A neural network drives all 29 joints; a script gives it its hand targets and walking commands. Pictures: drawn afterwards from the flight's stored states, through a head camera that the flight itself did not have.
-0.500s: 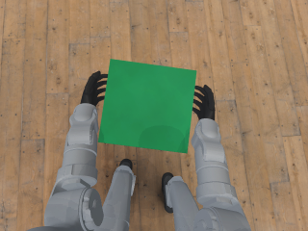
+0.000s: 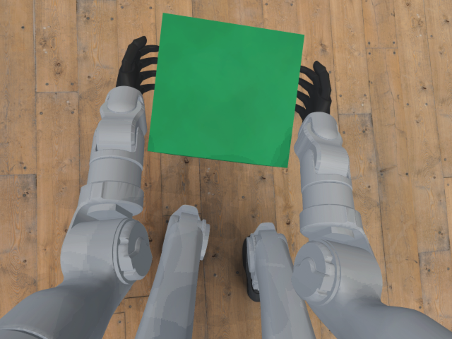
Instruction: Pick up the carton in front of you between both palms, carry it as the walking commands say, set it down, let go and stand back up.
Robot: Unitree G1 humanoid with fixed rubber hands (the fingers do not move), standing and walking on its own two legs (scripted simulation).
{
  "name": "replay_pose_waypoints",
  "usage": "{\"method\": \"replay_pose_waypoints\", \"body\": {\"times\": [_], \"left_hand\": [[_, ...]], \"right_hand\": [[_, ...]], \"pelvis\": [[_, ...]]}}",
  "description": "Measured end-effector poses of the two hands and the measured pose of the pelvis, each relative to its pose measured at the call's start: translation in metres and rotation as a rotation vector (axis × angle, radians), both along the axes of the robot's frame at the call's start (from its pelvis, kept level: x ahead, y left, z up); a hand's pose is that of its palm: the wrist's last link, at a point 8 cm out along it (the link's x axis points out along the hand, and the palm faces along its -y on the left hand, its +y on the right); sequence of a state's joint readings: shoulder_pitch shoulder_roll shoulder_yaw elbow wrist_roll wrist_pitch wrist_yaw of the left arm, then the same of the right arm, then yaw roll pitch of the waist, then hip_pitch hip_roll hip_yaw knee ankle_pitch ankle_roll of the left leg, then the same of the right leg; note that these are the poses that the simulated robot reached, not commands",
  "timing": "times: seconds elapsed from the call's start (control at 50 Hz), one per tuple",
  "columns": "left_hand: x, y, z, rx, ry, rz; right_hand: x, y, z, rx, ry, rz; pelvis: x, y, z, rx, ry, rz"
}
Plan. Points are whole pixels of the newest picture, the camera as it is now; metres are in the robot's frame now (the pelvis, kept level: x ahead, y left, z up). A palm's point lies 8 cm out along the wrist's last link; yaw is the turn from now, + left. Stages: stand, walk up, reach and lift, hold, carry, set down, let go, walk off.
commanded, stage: set down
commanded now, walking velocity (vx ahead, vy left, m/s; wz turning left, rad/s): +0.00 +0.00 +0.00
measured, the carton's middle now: (222, 108) +0.48 +0.07 -0.18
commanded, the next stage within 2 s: none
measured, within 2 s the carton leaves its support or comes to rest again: rests again in 1.10 s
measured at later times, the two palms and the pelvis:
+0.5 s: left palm (142, 98) +0.49 +0.24 -0.25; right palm (279, 117) +0.51 -0.06 -0.24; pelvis -0.02 -0.01 -0.10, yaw -2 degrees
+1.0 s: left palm (149, 102) +0.51 +0.24 -0.33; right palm (270, 119) +0.53 -0.06 -0.33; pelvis -0.02 -0.01 -0.16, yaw -4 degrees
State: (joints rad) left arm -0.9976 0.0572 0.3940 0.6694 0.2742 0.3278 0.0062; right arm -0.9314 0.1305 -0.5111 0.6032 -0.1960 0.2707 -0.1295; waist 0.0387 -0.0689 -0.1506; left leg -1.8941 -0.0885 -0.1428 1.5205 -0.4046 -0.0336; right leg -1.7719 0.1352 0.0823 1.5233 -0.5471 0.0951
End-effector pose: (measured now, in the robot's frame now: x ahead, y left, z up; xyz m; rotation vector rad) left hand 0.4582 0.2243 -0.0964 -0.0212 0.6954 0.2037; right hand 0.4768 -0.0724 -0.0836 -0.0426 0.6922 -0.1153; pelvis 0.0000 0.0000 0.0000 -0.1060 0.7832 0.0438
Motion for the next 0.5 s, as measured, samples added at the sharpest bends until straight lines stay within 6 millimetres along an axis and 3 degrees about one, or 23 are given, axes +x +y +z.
{"method": "replay_pose_waypoints", "body": {"times": [0.5], "left_hand": [[0.032,0.016,-0.149,0.041,0.047,-0.007]], "right_hand": [[0.033,0.016,-0.158,0.010,0.035,0.023]], "pelvis": [[-0.020,-0.011,-0.104,0.003,0.013,-0.037]]}}
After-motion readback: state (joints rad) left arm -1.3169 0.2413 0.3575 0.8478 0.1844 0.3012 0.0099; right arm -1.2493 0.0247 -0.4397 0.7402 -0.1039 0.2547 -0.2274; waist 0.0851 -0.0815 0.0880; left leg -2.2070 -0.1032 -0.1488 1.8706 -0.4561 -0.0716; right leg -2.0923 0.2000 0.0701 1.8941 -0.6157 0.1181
